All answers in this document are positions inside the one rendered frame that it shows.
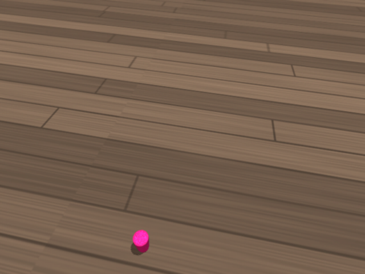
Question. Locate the cup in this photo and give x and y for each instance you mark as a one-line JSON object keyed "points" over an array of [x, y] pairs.
{"points": [[141, 240]]}

